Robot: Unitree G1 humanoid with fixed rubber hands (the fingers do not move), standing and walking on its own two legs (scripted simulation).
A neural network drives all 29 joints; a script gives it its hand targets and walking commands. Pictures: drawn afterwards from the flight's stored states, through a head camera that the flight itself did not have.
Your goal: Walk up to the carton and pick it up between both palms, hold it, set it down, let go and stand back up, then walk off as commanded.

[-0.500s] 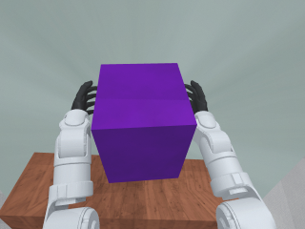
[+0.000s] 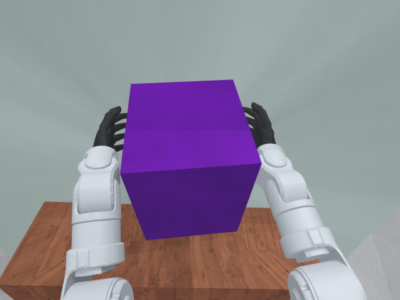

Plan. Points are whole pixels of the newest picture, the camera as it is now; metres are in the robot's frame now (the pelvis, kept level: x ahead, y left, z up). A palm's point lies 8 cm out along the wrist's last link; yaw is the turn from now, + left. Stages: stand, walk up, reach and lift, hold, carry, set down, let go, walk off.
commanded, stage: hold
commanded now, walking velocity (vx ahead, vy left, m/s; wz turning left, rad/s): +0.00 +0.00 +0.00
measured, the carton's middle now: (187, 163) +0.37 +0.00 +0.12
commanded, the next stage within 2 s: none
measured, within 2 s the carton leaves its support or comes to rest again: neither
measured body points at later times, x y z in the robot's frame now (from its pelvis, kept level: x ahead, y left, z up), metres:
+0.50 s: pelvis +0.00 +0.01 +0.00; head -0.04 +0.04 +0.45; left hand +0.37 +0.16 +0.18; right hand +0.37 -0.13 +0.18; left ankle +0.00 +0.14 -0.75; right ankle +0.02 -0.11 -0.75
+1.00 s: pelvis +0.00 +0.00 +0.00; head -0.04 +0.03 +0.45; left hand +0.37 +0.16 +0.18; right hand +0.37 -0.13 +0.18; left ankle +0.00 +0.14 -0.75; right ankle +0.02 -0.11 -0.75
